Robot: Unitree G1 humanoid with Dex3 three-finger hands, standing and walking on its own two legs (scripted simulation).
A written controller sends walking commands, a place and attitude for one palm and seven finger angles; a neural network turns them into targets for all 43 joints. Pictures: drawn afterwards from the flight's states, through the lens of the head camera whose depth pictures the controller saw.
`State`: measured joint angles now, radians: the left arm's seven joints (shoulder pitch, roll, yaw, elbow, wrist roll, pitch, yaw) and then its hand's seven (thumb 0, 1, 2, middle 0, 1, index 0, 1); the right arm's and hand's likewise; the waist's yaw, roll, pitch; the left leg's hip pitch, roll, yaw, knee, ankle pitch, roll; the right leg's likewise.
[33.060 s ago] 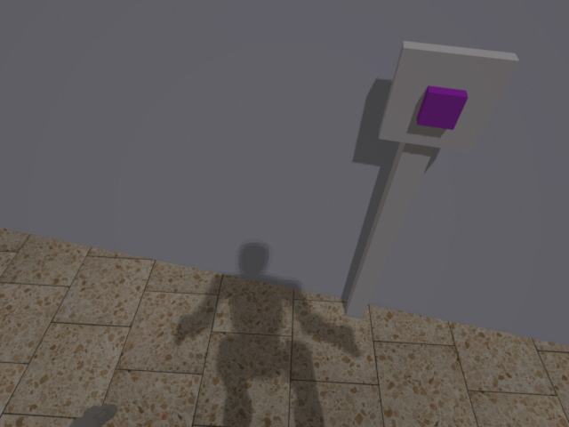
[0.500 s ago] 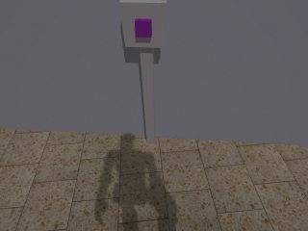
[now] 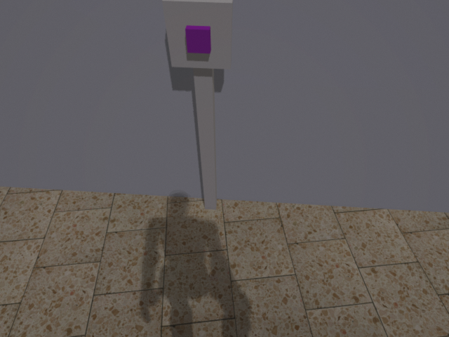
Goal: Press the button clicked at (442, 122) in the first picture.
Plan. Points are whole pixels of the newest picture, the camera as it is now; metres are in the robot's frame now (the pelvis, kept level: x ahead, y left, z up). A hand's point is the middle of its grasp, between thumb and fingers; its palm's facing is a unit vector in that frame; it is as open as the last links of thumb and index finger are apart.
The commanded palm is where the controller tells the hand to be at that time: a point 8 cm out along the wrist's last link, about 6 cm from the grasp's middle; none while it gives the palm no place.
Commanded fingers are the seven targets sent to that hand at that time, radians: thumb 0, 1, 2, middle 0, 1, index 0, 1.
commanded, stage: stand and wait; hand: left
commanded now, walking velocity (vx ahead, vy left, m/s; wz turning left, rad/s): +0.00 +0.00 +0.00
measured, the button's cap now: (198, 39) +0.82 +0.11 +0.15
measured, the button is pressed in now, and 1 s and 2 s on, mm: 0 0 0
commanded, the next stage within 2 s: none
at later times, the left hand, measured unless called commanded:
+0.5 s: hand out of the picture +0.02 +0.17 -0.17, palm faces +0.03 -0.98 -0.21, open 7.4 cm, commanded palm none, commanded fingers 0.00 0.90 0.90 -0.20 -0.30 -0.20 -0.30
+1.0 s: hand out of the picture +0.06 +0.19 -0.16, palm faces +0.01 -0.96 -0.27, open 7.4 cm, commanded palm none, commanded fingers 0.00 0.90 0.90 -0.20 -0.30 -0.20 -0.30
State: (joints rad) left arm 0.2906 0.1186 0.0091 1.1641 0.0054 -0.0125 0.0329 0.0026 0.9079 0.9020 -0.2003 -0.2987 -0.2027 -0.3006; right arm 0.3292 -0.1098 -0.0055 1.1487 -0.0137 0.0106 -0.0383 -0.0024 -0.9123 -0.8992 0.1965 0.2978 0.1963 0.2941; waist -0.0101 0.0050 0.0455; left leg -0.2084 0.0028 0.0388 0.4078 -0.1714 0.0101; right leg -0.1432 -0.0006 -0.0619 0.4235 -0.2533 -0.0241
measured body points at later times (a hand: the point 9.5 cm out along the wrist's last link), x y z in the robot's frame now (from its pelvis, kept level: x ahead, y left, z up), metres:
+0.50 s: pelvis +0.01 -0.02 +0.00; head +0.03 -0.02 +0.45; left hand +0.02 +0.22 -0.15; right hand +0.02 -0.25 -0.16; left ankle +0.03 +0.11 -0.74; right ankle -0.01 -0.10 -0.74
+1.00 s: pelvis +0.02 -0.02 +0.00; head +0.04 -0.03 +0.45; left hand +0.06 +0.24 -0.14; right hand +0.05 -0.28 -0.15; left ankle +0.03 +0.11 -0.74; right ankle -0.01 -0.10 -0.74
